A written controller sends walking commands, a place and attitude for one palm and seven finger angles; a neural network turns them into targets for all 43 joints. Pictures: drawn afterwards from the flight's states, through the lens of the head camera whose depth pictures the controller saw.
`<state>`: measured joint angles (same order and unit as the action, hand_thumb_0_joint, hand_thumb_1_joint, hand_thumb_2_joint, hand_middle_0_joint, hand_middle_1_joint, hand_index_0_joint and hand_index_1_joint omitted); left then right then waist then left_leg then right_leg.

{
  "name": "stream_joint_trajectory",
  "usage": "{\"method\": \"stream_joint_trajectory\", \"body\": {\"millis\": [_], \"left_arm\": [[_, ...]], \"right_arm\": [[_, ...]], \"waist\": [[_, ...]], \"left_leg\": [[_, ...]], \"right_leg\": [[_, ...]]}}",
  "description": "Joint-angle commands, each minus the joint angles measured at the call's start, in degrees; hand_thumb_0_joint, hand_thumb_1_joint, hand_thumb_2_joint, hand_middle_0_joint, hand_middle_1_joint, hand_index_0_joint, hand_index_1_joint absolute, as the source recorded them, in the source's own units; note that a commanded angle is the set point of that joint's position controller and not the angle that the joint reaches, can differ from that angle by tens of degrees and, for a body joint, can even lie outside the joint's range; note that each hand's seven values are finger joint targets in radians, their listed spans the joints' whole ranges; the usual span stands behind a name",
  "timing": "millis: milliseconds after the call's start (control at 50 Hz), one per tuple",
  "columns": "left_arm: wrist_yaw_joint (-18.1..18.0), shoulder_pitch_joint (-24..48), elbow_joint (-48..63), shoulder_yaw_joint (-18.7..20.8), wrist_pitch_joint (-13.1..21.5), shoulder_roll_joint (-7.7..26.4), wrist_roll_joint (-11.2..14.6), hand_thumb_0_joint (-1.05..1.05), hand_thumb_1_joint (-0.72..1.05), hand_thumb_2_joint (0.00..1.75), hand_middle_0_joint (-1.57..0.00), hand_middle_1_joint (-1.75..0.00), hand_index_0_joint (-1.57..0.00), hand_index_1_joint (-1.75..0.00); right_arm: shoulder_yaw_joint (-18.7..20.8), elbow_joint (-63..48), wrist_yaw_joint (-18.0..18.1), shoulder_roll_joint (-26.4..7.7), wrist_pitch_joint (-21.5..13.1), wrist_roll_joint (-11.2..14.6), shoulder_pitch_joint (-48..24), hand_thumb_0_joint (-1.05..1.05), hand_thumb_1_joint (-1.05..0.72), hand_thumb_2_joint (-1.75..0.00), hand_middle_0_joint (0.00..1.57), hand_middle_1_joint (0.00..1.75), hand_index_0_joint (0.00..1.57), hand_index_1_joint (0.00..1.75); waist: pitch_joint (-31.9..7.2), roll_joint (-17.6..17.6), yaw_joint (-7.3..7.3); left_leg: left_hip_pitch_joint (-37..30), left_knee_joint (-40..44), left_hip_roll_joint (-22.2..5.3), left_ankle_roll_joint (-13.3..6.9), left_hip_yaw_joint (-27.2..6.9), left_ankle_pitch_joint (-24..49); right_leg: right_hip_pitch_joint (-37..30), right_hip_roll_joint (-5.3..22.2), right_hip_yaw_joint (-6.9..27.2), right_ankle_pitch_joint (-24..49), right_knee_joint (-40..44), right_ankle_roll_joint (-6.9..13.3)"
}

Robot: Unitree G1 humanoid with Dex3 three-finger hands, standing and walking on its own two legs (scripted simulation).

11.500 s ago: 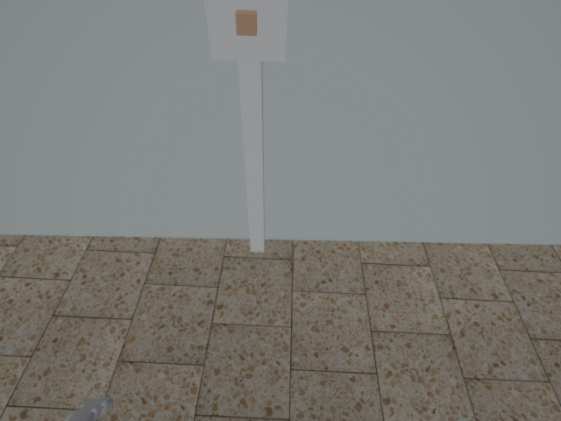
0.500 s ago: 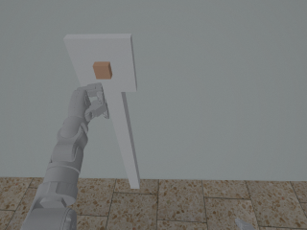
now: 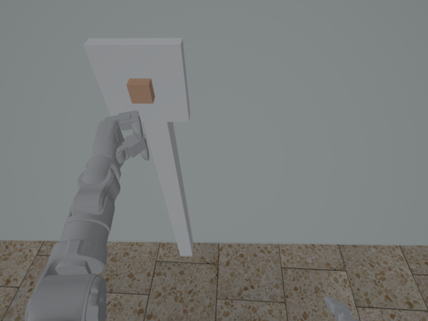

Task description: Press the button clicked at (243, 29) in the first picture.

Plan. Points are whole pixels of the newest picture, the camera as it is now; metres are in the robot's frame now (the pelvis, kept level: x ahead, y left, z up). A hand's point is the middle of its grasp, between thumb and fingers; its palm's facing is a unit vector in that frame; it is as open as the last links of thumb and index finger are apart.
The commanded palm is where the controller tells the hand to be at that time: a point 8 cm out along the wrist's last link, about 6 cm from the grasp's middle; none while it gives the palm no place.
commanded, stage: aim a knuckle at the button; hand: left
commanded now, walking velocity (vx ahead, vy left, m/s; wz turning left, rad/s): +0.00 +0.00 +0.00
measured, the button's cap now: (141, 90) +0.51 +0.17 +0.18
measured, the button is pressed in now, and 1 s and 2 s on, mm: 0 0 4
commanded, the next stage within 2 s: press the button with the knuckle in 0.22 s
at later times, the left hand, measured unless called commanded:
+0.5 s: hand (133, 140) +0.40 +0.17 +0.15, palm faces +0.05 -1.00 +0.00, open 3.1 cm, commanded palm +0.38 +0.21 +0.15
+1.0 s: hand (148, 121) +0.46 +0.15 +0.15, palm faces +0.03 -1.00 -0.01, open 3.2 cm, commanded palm +0.43 +0.20 +0.15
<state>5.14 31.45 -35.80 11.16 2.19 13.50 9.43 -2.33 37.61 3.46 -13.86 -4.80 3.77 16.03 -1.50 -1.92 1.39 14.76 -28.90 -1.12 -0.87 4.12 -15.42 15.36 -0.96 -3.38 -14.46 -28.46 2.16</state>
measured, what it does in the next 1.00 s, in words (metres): stands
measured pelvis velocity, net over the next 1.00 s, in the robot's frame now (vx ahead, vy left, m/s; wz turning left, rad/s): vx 0.00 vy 0.01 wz -0.01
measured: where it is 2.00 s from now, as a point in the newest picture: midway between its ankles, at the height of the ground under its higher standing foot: outside the picture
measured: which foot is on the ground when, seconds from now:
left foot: down 0.00-1.00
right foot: down 0.00-1.00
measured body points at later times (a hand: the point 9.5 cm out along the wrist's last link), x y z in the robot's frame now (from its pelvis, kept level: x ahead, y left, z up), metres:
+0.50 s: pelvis +0.00 +0.01 +0.00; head +0.00 +0.01 +0.45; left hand +0.39 +0.22 +0.15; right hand +0.15 -0.23 -0.09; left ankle +0.00 +0.11 -0.74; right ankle +0.01 -0.09 -0.74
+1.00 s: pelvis +0.00 +0.01 +0.00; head +0.03 +0.01 +0.45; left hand +0.45 +0.21 +0.15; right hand +0.06 -0.24 -0.12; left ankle +0.00 +0.11 -0.74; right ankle +0.01 -0.09 -0.74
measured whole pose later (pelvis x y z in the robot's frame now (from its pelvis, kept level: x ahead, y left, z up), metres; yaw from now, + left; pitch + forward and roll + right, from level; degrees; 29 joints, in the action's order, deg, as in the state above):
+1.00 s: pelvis +0.00 +0.01 +0.00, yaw -1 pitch +4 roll +0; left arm 4.2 44.0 -50.1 14.2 6.4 16.4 6.9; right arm -1.7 40.1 2.8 -14.1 -4.6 2.6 20.3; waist -1.8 -1.3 4.2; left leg 19.1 -31.0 -0.9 -1.7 4.8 -16.3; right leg 19.7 -0.7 -2.6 -14.6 -29.9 1.4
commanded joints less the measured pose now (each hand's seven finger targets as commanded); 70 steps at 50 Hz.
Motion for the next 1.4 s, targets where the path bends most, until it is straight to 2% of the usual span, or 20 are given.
{"method": "stream_joint_trajectory", "body": {"millis": [0,160,180,200,300,380,460,540,660,780,840,880,920,1020,1100,1160,1180,1240,1280,1380], "left_arm": [[-0.2,28.5,19.7,1.7,6.6,10.4,0.7,0.0,0.9,0.9,-1.3,-1.5,-1.3,-1.5],[0.2,19.7,15.8,0.4,0.8,7.0,1.2,0.0,0.9,0.9,-1.3,-1.5,-1.3,-1.5],[-0.1,19.3,16.2,1.9,0.5,8.7,0.9,0.0,0.9,0.9,-1.3,-1.5,-1.3,-1.5],[0.0,19.7,16.8,-0.6,0.1,5.8,1.0,0.0,0.9,0.9,-1.3,-1.5,-1.3,-1.5],[-1.1,22.0,23.3,2.1,1.7,8.8,1.2,0.0,0.9,0.9,-1.3,-1.5,-1.3,-1.5],[-1.6,24.9,21.0,2.2,2.4,10.3,0.5,0.0,0.9,0.9,-1.3,-1.5,-1.3,-1.5],[-0.7,29.1,16.7,-1.5,1.1,6.7,0.2,0.0,0.9,0.9,-1.3,-1.5,-1.3,-1.5],[0.3,29.9,11.7,0.0,0.4,7.8,1.2,0.0,0.9,0.9,-1.3,-1.5,-1.3,-1.5],[-0.3,36.6,7.0,-0.7,3.2,7.1,0.8,0.0,0.9,0.9,-1.3,-1.5,-1.3,-1.5],[-2.3,39.7,1.7,4.4,6.5,13.5,-1.0,0.0,0.9,0.9,-1.3,-1.5,-1.3,-1.5],[-2.3,40.3,-0.4,5.5,7.6,14.8,-1.7,0.0,0.9,0.9,-1.3,-1.5,-1.3,-1.5],[-1.9,40.6,-1.4,5.5,8.4,15.0,-1.9,0.0,0.9,0.9,-1.3,-1.5,-1.3,-1.5],[-1.3,41.4,-0.4,4.0,9.0,13.3,-2.0,0.0,0.9,0.9,-1.3,-1.5,-1.3,-1.5],[-0.1,40.4,0.1,4.6,9.4,13.2,-0.9,0.0,0.9,0.9,-1.3,-1.5,-1.3,-1.5],[-0.6,43.1,0.2,5.8,9.5,15.1,-1.0,0.0,0.9,0.9,-1.3,-1.5,-1.3,-1.5],[-0.8,45.5,-1.7,2.8,9.7,12.6,-1.8,0.0,0.9,0.9,-1.3,-1.5,-1.3,-1.5],[-1.1,46.2,-2.7,3.7,9.9,13.3,-1.8,0.0,0.9,0.9,-1.3,-1.5,-1.3,-1.5],[-1.0,49.5,-4.6,4.1,10.6,14.7,-2.1,0.0,0.9,0.9,-1.3,-1.5,-1.3,-1.5],[-0.9,49.7,-8.1,5.5,10.8,16.2,-2.0,0.0,0.9,0.9,-1.3,-1.5,-1.3,-1.5],[-0.3,56.0,-12.4,5.0,12.5,17.1,-2.5,0.0,0.9,0.9,-1.3,-1.5,-1.3,-1.5]], "right_arm": [[2.6,-8.1,0.3,-6.7,-3.5,-0.4,-3.8,0.0,-0.9,-0.9,0.2,0.3,0.2,0.3],[2.5,-7.6,0.2,-7.0,-2.9,-0.1,-4.0,0.0,-0.9,-0.9,0.2,0.3,0.2,0.3],[2.7,-7.8,0.2,-7.2,-2.7,-0.1,-4.2,0.0,-0.9,-0.9,0.2,0.3,0.2,0.3],[2.5,-8.3,0.1,-6.9,-2.7,0.0,-4.6,0.0,-0.9,-0.9,0.2,0.3,0.2,0.3],[2.5,-9.1,0.2,-6.7,-2.9,-0.6,-5.2,0.0,-0.9,-0.9,0.2,0.3,0.2,0.3],[2.2,-7.8,0.6,-6.8,-2.8,-0.7,-4.9,0.0,-0.9,-0.9,0.2,0.3,0.2,0.3],[2.0,-7.1,0.9,-6.6,-2.6,-0.3,-5.2,0.0,-0.9,-0.9,0.2,0.3,0.2,0.3],[2.0,-6.8,1.2,-7.0,-2.2,-0.3,-4.4,0.0,-0.9,-0.9,0.2,0.3,0.2,0.3],[2.1,-5.9,0.7,-7.2,-2.6,-0.6,-2.5,0.0,-0.9,-0.9,0.2,0.3,0.2,0.3],[2.5,-4.8,0.2,-8.0,-2.6,-1.4,0.6,0.0,-0.9,-0.9,0.2,0.3,0.2,0.3],[2.6,-4.8,0.0,-7.8,-2.4,-1.4,1.6,0.0,-0.9,-0.9,0.2,0.3,0.2,0.3],[2.8,-4.7,-0.2,-8.1,-2.3,-1.5,2.6,0.0,-0.9,-0.9,0.2,0.3,0.2,0.3],[3.0,-4.9,-0.3,-8.0,-2.3,-1.4,3.0,0.0,-0.9,-0.9,0.2,0.3,0.2,0.3],[3.7,-4.8,-0.6,-8.3,-2.1,-1.3,4.3,0.0,-0.9,-0.9,0.2,0.3,0.2,0.3],[3.9,-4.2,-0.6,-8.6,-2.1,-1.4,4.9,0.0,-0.9,-0.9,0.2,0.3,0.2,0.3],[3.6,-3.7,-0.7,-8.3,-2.0,-1.3,5.0,0.0,-0.9,-0.9,0.2,0.3,0.2,0.3],[3.7,-3.4,-0.7,-8.5,-2.1,-1.5,5.4,0.0,-0.9,-0.9,0.2,0.3,0.2,0.3],[3.6,-2.8,-0.5,-8.6,-2.2,-1.6,5.9,0.0,-0.9,-0.9,0.2,0.3,0.2,0.3],[3.5,-2.6,-0.4,-9.0,-2.1,-1.7,6.5,0.0,-0.9,-0.9,0.2,0.3,0.2,0.3],[3.1,-1.8,-0.3,-9.3,-2.6,-1.7,7.1,0.0,-0.9,-0.9,0.2,0.3,0.2,0.3]], "waist": [[-19.2,1.3,-0.31],[-13.4,2.6,-0.86],[-13.5,3.1,-1.29],[-13.1,2.5,-0.81],[-17.3,2.7,-1.57],[-14.8,3.4,-0.2],[-13.0,-0.6,1.15],[-15.2,2.0,1.09],[-15.7,1.6,1.88],[-18.5,4.7,1.47],[-19.2,2.1,1.1],[-20.2,3.7,1.42],[-21.0,0.4,1.75],[-21.5,0.8,1.75],[-19.9,1.0,2.32],[-17.4,-0.5,3.45],[-17.1,1.6,3.76],[-19.0,0.6,4.21],[-18.7,3.7,4.45],[-18.4,1.4,5.94]], "left_leg": [[-7.8,2.1,0.8,-1.4,-3.1,14.6],[-5.9,3.3,0.8,-1.0,-2.9,14.0],[-5.7,3.3,0.7,-1.0,-3.0,13.9],[-6.1,3.4,0.8,-1.1,-2.9,13.5],[-8.0,3.1,0.6,-1.0,-3.1,16.1],[-7.4,2.8,0.4,-1.0,-3.5,14.4],[-7.9,2.9,0.6,-0.7,-4.0,11.5],[-7.2,2.5,0.8,-0.8,-4.2,11.4],[-6.7,1.7,0.7,-0.7,-4.8,10.8],[-4.3,1.2,0.6,-0.9,-4.7,12.1],[-3.5,0.9,0.8,-0.9,-3.8,12.7],[-3.2,0.6,0.7,-1.0,-3.8,13.5],[-4.8,0.5,0.6,-0.9,-3.6,15.2],[-5.3,0.1,0.4,-0.9,-3.2,17.6],[-4.6,0.2,0.4,-1.2,-3.1,16.3],[-4.2,0.4,0.5,-1.1,-3.5,13.8],[-4.1,0.1,0.5,-1.4,-3.5,13.4],[-4.1,-0.2,0.7,-1.3,-3.6,12.6],[-2.1,-0.3,0.8,-1.5,-3.6,10.5],[-0.9,-0.9,1.0,-1.5,-3.9,7.0]], "right_leg": [[-6.3,0.5,2.8,18.0,2.4,-0.7],[-4.9,0.5,1.8,17.1,3.4,-0.6],[-5.1,0.5,1.7,16.3,3.5,-0.6],[-4.4,0.5,1.8,15.9,3.6,-0.7],[-6.6,0.5,2.0,17.9,2.7,-0.5],[-4.8,0.4,2.1,16.0,3.2,-0.6],[-1.4,0.5,1.9,12.5,3.7,-0.4],[-2.3,0.5,1.9,12.7,3.6,-0.4],[0.4,0.5,1.9,11.3,2.8,-0.4],[-1.7,0.3,2.2,13.0,1.4,-0.6],[-2.5,0.4,2.6,14.7,1.1,-0.5],[-3.3,0.2,2.6,15.8,0.8,-0.6],[-2.4,0.1,2.5,17.1,0.5,-0.4],[-3.1,-0.3,2.4,19.6,0.7,-0.4],[-2.3,-0.3,2.6,18.9,1.2,-0.6],[0.2,-0.3,2.3,15.9,1.5,-0.6],[0.4,-0.4,2.4,15.6,1.7,-0.7],[0.4,-0.2,2.8,15.4,1.3,-0.8],[0.1,-0.1,3.0,14.2,1.5,-1.1],[2.7,0.1,3.5,10.8,1.4,-1.2]]}}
